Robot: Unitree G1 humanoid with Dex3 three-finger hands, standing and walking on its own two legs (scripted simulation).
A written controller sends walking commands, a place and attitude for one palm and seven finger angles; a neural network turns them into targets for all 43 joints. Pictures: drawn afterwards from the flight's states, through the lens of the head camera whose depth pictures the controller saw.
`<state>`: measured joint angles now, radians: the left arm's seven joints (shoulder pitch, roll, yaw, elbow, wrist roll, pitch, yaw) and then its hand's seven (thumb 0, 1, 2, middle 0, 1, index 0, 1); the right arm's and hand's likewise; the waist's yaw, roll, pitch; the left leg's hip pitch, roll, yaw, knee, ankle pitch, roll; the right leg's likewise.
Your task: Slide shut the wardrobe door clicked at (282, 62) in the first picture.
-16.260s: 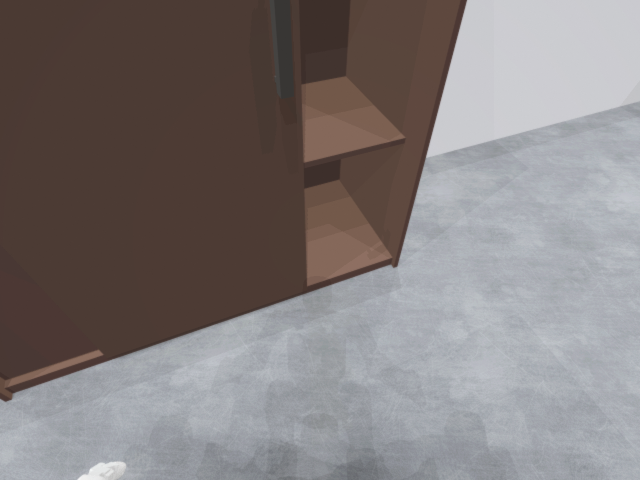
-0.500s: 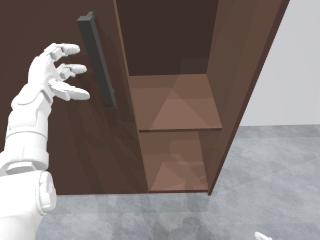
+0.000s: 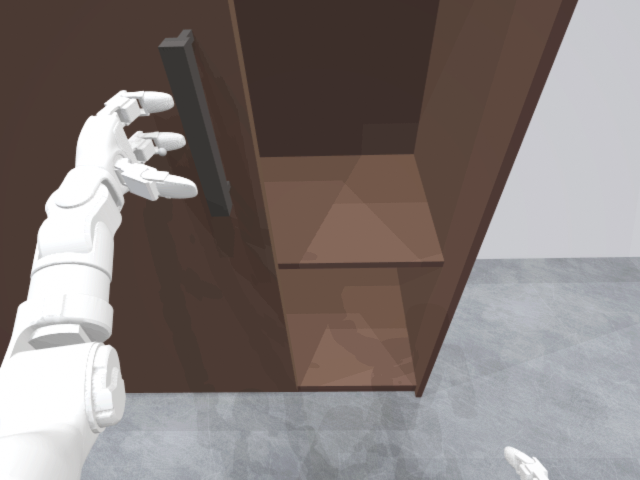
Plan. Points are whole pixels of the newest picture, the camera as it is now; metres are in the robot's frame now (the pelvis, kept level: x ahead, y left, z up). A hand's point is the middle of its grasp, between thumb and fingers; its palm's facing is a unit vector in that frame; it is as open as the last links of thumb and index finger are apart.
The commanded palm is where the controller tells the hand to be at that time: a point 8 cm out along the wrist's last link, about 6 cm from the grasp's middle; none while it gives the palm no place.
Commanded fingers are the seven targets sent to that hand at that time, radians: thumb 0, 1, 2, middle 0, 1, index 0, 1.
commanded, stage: feel for the door with the fingertips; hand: left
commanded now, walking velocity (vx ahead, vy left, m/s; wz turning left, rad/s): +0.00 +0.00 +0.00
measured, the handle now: (206, 131) +0.50 +0.16 +0.21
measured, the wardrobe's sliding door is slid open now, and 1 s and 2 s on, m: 0.37 0.37 0.37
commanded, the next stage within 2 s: slide the fingers in behind the handle in 0.24 s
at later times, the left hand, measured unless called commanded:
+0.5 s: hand (177, 138) +0.46 +0.18 +0.23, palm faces +0.02 -1.00 -0.02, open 13.7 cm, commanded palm +0.44 +0.23 +0.22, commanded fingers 0.00 -0.50 0.30 -0.30 -1.20 -0.30 -1.20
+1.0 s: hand (187, 146) +0.45 +0.17 +0.22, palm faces +0.02 -1.00 -0.01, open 14.0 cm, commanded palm +0.43 +0.22 +0.22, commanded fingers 0.00 -0.50 0.30 -0.30 -1.20 -0.30 -1.20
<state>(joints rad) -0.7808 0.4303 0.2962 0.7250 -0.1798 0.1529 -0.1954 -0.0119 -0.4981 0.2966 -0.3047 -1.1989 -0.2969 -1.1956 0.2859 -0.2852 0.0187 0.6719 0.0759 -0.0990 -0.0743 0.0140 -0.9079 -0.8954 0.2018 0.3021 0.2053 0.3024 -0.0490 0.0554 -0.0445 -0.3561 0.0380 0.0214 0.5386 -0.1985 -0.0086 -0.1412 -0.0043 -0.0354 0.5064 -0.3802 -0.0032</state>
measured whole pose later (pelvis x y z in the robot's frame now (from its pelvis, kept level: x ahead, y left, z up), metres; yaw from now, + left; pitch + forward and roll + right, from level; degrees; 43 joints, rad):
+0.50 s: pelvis +0.00 +0.00 +0.00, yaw +0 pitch +3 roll +0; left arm -0.90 0.44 0.31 0.88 -0.16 0.08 -0.20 -0.01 -0.50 0.30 -0.36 -1.25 -0.34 -1.23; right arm 0.37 -0.29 0.00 0.72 0.07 -0.10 -0.06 0.01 -0.91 -0.90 0.20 0.30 0.20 0.30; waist -0.07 0.06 -0.04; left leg -0.40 0.04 0.02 0.55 -0.20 -0.01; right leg -0.19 0.00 -0.03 0.52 -0.38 0.00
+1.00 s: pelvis +0.00 +0.00 +0.00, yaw -1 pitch +2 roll +0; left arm -0.83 0.38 0.29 0.76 -0.17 0.13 -0.15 -0.01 -0.50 0.30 -0.31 -1.20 -0.30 -1.20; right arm 0.31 -0.28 0.01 0.68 0.07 -0.10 -0.06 0.01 -0.91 -0.90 0.20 0.30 0.21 0.30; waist -0.06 0.05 -0.05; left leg -0.38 0.04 0.03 0.55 -0.21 -0.01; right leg -0.17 -0.01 -0.02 0.52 -0.38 0.00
